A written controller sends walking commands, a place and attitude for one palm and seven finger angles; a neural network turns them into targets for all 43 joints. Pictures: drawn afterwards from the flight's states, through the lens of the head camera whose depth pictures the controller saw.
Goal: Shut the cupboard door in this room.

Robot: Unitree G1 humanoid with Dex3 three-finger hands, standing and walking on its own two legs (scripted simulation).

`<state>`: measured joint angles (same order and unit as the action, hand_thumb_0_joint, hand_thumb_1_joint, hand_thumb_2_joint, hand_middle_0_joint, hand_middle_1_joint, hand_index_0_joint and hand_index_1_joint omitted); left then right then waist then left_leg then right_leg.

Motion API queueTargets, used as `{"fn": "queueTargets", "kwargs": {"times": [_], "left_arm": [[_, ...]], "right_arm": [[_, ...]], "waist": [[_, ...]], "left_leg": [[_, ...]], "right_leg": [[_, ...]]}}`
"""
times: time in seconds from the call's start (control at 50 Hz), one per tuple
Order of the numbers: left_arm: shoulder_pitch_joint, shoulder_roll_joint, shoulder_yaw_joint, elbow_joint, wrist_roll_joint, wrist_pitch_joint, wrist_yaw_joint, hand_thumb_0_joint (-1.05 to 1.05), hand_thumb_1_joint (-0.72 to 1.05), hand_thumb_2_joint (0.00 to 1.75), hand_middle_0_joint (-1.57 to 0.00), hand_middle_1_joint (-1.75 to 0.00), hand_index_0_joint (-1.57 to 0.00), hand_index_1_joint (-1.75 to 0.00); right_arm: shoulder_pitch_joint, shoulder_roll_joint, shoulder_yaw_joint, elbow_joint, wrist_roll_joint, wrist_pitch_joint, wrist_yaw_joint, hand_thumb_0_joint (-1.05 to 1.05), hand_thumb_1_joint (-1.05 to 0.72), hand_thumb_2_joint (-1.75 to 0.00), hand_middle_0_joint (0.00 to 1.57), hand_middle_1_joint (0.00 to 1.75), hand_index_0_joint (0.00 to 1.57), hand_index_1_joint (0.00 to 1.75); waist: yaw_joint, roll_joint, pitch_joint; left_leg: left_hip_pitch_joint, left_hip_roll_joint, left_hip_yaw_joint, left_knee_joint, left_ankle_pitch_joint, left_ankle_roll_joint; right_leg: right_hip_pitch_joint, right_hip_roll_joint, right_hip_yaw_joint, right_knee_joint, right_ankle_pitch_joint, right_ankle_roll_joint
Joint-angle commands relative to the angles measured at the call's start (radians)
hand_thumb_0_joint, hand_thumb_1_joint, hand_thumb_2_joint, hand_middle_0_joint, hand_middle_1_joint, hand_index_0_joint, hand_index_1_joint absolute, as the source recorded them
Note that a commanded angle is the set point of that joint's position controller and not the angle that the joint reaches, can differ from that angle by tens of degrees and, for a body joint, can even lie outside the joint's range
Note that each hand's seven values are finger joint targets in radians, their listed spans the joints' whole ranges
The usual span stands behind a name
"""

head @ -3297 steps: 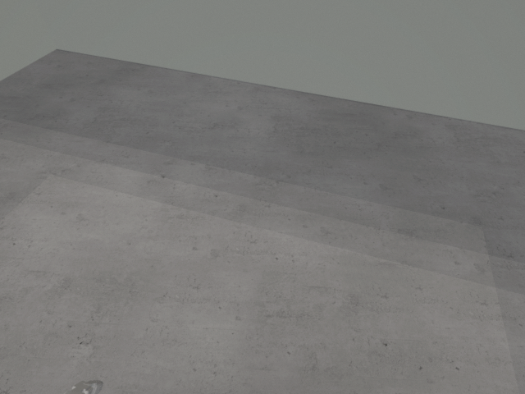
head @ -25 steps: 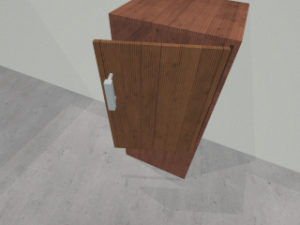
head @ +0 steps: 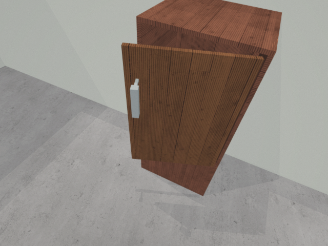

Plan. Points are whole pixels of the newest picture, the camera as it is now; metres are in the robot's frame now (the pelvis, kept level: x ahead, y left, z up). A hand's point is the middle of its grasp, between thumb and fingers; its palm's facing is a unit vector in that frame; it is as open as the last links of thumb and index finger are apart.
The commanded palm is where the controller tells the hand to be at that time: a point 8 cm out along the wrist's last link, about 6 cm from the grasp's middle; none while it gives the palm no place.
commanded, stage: look again from close up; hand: left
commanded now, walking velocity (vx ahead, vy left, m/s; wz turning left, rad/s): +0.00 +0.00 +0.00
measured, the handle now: (136, 98) +0.56 +0.13 +0.04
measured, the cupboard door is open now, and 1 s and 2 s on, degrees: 21 21 21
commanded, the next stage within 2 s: shuffle to correct the standing spot in 0.50 s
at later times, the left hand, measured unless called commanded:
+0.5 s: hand out of the picture -0.07 +0.16 -0.18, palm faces +0.04 -0.99 -0.15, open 7.4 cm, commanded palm none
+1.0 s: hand out of the picture -0.06 +0.15 -0.20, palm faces +0.02 -1.00 -0.07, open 7.4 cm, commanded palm none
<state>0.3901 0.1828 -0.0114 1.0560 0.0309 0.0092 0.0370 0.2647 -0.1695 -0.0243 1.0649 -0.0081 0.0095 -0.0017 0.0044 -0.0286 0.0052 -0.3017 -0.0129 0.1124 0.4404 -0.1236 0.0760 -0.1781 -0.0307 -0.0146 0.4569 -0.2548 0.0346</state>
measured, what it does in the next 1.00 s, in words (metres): stands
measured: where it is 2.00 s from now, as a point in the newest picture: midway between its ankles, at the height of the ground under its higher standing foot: outside the picture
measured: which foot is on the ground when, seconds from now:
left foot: down 0.00-1.00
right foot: down 0.00-0.94, up 0.96-1.00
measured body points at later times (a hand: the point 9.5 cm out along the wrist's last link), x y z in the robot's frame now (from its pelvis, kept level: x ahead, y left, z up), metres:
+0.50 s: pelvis -0.01 +0.01 +0.00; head -0.02 +0.02 +0.45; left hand -0.07 +0.22 -0.16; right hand -0.01 -0.22 -0.15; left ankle +0.08 +0.07 -0.74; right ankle +0.00 -0.15 -0.74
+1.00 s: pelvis -0.01 +0.01 -0.01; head -0.01 +0.05 +0.43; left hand -0.06 +0.20 -0.19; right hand -0.03 -0.21 -0.16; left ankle +0.04 +0.07 -0.74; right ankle -0.01 -0.14 -0.72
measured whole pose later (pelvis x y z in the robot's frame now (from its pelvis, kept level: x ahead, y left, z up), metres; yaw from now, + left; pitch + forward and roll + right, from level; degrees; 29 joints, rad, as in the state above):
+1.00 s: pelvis -0.01 +0.01 -0.01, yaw -3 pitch -1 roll -2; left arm 0.44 0.10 0.04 1.11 0.03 0.04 0.01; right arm 0.36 -0.10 -0.05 1.07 -0.03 -0.03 -0.03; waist -0.02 -0.05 -0.01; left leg -0.34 0.00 0.11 0.63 -0.28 0.08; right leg -0.34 -0.02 0.01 0.76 -0.41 -0.02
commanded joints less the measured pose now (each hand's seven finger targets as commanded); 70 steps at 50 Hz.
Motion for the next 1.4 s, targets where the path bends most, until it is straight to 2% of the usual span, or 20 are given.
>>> {"fn": "queueTargets", "kwargs": {"times": [0.0, 0.32, 0.58, 0.7, 0.78, 0.8, 0.82, 0.84, 0.86, 0.88, 0.9, 0.92, 0.94, 0.96, 1.02, 1.08, 1.12, 1.26, 1.34, 1.38], "left_arm": [[0.080, 0.069, 0.015, -0.018, -0.004, -0.016, 0.007, 0.00, 0.90, 0.90, -0.20, -0.30, -0.20, -0.30], [0.163, 0.023, 0.022, 0.031, 0.001, -0.011, 0.011, 0.00, 0.90, 0.90, -0.20, -0.30, -0.20, -0.30], [0.187, 0.009, 0.029, 0.039, 0.001, -0.011, 0.012, 0.00, 0.90, 0.90, -0.20, -0.30, -0.20, -0.30], [0.223, -0.010, 0.042, 0.050, 0.000, 0.006, 0.000, 0.00, 0.90, 0.90, -0.20, -0.30, -0.20, -0.30], [0.224, 0.011, 0.064, 0.046, -0.006, 0.012, -0.009, 0.00, 0.90, 0.90, -0.20, -0.30, -0.20, -0.30], [0.196, 0.025, 0.071, 0.040, -0.007, 0.011, -0.007, 0.00, 0.90, 0.90, -0.20, -0.30, -0.20, -0.30], [0.120, 0.033, 0.076, 0.022, -0.007, 0.006, -0.002, 0.00, 0.90, 0.90, -0.20, -0.30, -0.20, -0.30], [0.036, 0.041, 0.079, -0.006, -0.006, -0.001, 0.004, 0.00, 0.90, 0.90, -0.20, -0.30, -0.20, -0.30], [-0.053, 0.036, 0.074, -0.032, -0.002, -0.010, 0.007, 0.00, 0.90, 0.90, -0.20, -0.30, -0.20, -0.30], [-0.063, 0.024, 0.068, -0.036, 0.000, -0.013, 0.004, 0.00, 0.90, 0.90, -0.20, -0.30, -0.20, -0.30], [-0.006, 0.004, 0.062, -0.029, -0.005, -0.008, -0.006, 0.00, 0.90, 0.90, -0.20, -0.30, -0.20, -0.30], [0.031, -0.032, 0.061, -0.038, -0.012, -0.006, -0.016, 0.00, 0.90, 0.90, -0.20, -0.30, -0.20, -0.30], [-0.002, -0.023, 0.068, -0.073, -0.002, -0.010, -0.029, 0.00, 0.90, 0.90, -0.20, -0.30, -0.20, -0.30], [-0.007, -0.020, 0.071, -0.064, 0.012, 0.000, -0.029, 0.00, 0.90, 0.90, -0.20, -0.30, -0.20, -0.30], [0.006, -0.016, 0.076, -0.038, 0.009, 0.003, -0.034, 0.00, 0.90, 0.90, -0.20, -0.30, -0.20, -0.30], [-0.019, -0.025, 0.073, -0.049, 0.003, 0.006, -0.041, 0.00, 0.90, 0.90, -0.20, -0.30, -0.20, -0.30], [-0.062, -0.019, 0.072, -0.061, -0.001, 0.010, -0.043, 0.00, 0.90, 0.90, -0.20, -0.30, -0.20, -0.30], [-0.235, -0.001, 0.069, -0.129, -0.002, 0.010, -0.056, 0.00, 0.90, 0.90, -0.20, -0.30, -0.20, -0.30], [-0.234, 0.011, 0.073, -0.137, -0.006, 0.004, -0.058, 0.00, 0.90, 0.90, -0.20, -0.30, -0.20, -0.30], [-0.138, 0.021, 0.076, -0.097, -0.009, -0.005, -0.054, 0.00, 0.90, 0.90, -0.20, -0.30, -0.20, -0.30]], "right_arm": [[0.020, -0.119, -0.023, -0.029, 0.000, -0.014, -0.009, 0.00, -0.90, -0.90, 0.20, 0.30, 0.20, 0.30], [0.041, -0.095, -0.032, -0.002, -0.001, -0.007, -0.014, 0.00, -0.90, -0.90, 0.20, 0.30, 0.20, 0.30], [0.073, -0.069, -0.033, 0.011, -0.001, -0.003, -0.016, 0.00, -0.90, -0.90, 0.20, 0.30, 0.20, 0.30], [0.076, -0.058, -0.039, 0.016, -0.011, 0.009, -0.022, 0.00, -0.90, -0.90, 0.20, 0.30, 0.20, 0.30], [0.067, -0.018, -0.041, -0.003, -0.014, 0.016, -0.026, 0.00, -0.90, -0.90, 0.20, 0.30, 0.20, 0.30], [0.079, 0.007, -0.040, -0.004, -0.015, 0.019, -0.027, 0.00, -0.90, -0.90, 0.20, 0.30, 0.20, 0.30], [0.111, 0.027, -0.042, -0.002, -0.016, 0.021, -0.026, 0.00, -0.90, -0.90, 0.20, 0.30, 0.20, 0.30], [0.151, 0.030, -0.046, 0.000, -0.013, 0.018, -0.025, 0.00, -0.90, -0.90, 0.20, 0.30, 0.20, 0.30], [0.198, 0.038, -0.042, 0.007, -0.008, 0.002, -0.021, 0.00, -0.90, -0.90, 0.20, 0.30, 0.20, 0.30], [0.241, 0.049, -0.030, 0.015, -0.007, -0.016, -0.018, 0.00, -0.90, -0.90, 0.20, 0.30, 0.20, 0.30], [0.269, 0.027, -0.025, 0.028, -0.014, -0.029, -0.021, 0.00, -0.90, -0.90, 0.20, 0.30, 0.20, 0.30], [0.305, -0.052, -0.039, 0.029, -0.026, -0.040, -0.035, 0.00, -0.90, -0.90, 0.20, 0.30, 0.20, 0.30], [0.310, -0.118, -0.055, 0.016, -0.024, -0.044, -0.052, 0.00, -0.90, -0.90, 0.20, 0.30, 0.20, 0.30], [0.254, -0.124, -0.053, 0.011, -0.029, -0.046, -0.049, 0.00, -0.90, -0.90, 0.20, 0.30, 0.20, 0.30], [0.167, -0.055, -0.031, -0.013, -0.018, -0.065, -0.048, 0.00, -0.90, -0.90, 0.20, 0.30, 0.20, 0.30], [0.190, -0.051, -0.033, 0.000, -0.016, -0.077, -0.052, 0.00, -0.90, -0.90, 0.20, 0.30, 0.20, 0.30], [0.217, -0.053, -0.038, 0.015, -0.018, -0.071, -0.052, 0.00, -0.90, -0.90, 0.20, 0.30, 0.20, 0.30], [0.273, -0.083, -0.052, 0.031, -0.034, -0.055, -0.043, 0.00, -0.90, -0.90, 0.20, 0.30, 0.20, 0.30], [0.227, -0.112, -0.063, 0.019, -0.036, -0.045, -0.037, 0.00, -0.90, -0.90, 0.20, 0.30, 0.20, 0.30], [0.203, -0.104, -0.061, 0.020, -0.030, -0.040, -0.035, 0.00, -0.90, -0.90, 0.20, 0.30, 0.20, 0.30]], "waist": [[-0.007, 0.050, 0.071], [0.005, 0.069, 0.094], [0.005, 0.031, 0.096], [0.010, 0.020, 0.120], [0.004, -0.077, 0.102], [-0.008, -0.145, 0.103], [-0.047, -0.205, 0.097], [-0.085, -0.214, 0.087], [-0.122, -0.162, 0.108], [-0.125, -0.054, 0.132], [-0.090, 0.106, 0.162], [-0.085, 0.307, 0.170], [-0.075, 0.254, 0.193], [-0.046, 0.217, 0.164], [0.001, 0.109, 0.146], [-0.002, 0.083, 0.087], [-0.020, 0.123, 0.085], [-0.075, 0.126, 0.086], [-0.057, 0.149, 0.051], [-0.013, 0.116, -0.010]], "left_leg": [[0.042, 0.130, -0.198, -0.181, -0.312, -0.039], [0.007, 0.129, -0.208, -0.240, -0.390, -0.049], [0.017, 0.115, -0.193, -0.233, -0.367, -0.057], [-0.028, 0.099, -0.170, -0.199, -0.504, -0.064], [-0.020, 0.022, -0.067, 0.042, -0.390, -0.084], [0.005, -0.011, -0.029, 0.216, -0.307, -0.090], [0.056, -0.013, -0.012, 0.385, -0.248, -0.089], [0.088, 0.008, -0.038, 0.481, -0.232, -0.080], [0.129, 0.046, -0.062, 0.413, -0.261, -0.067], [0.148, 0.053, -0.062, 0.195, -0.276, -0.060], [0.135, 0.077, -0.139, -0.012, -0.375, -0.047], [0.134, 0.264, -0.438, -0.234, -0.582, 0.012], [0.100, 0.382, -0.603, -0.340, -0.615, 0.091], [0.021, 0.400, -0.632, -0.376, -0.681, 0.094], [-0.061, 0.321, -0.449, -0.352, -0.479, 0.064], [0.031, 0.287, -0.338, -0.324, -0.326, 0.065], [0.076, 0.287, -0.308, -0.321, -0.317, 0.071], [0.138, 0.301, -0.287, -0.299, -0.242, 0.085], [0.084, 0.295, -0.271, -0.233, -0.200, 0.075], [0.046, 0.235, -0.210, -0.112, -0.161, 0.026]], "right_leg": [[-0.121, -0.052, 0.060, -0.102, -0.091, -0.047], [-0.121, -0.035, 0.038, -0.084, -0.121, -0.046], [-0.140, -0.036, 0.053, -0.102, -0.156, -0.051], [-0.158, -0.005, 0.052, -0.102, -0.299, -0.067], [-0.212, -0.059, 0.150, -0.186, -0.418, -0.120], [-0.284, -0.111, 0.218, -0.252, -0.493, -0.147], [-0.378, -0.173, 0.276, -0.312, -0.546, -0.175], [-0.439, -0.205, 0.288, -0.335, -0.527, -0.183], [-0.474, -0.197, 0.244, -0.277, -0.459, -0.171], [-0.436, -0.136, 0.178, -0.145, -0.395, -0.143], [-0.408, -0.045, 0.115, 0.053, -0.342, -0.122], [-0.466, 0.049, -0.005, 0.302, -0.271, -0.076], [-0.493, 0.024, -0.019, 0.445, -0.223, -0.061], [-0.468, -0.014, 0.040, 0.573, -0.178, -0.067], [-0.426, -0.062, 0.065, 0.650, -0.004, -0.043], [-0.425, -0.065, 0.041, 0.591, 0.044, -0.028], [-0.435, -0.069, 0.023, 0.522, 0.039, -0.022], [-0.369, -0.063, -0.026, 0.267, -0.031, -0.017], [-0.197, -0.035, -0.062, 0.102, -0.064, -0.027], [0.000, 0.006, -0.099, -0.055, 0.031, -0.033]]}}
